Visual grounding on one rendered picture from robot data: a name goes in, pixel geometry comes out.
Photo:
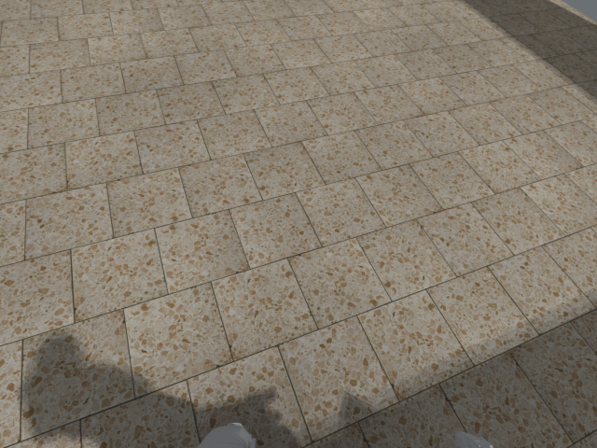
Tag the left robot thigh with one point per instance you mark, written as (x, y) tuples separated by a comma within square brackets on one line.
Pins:
[(228, 437)]

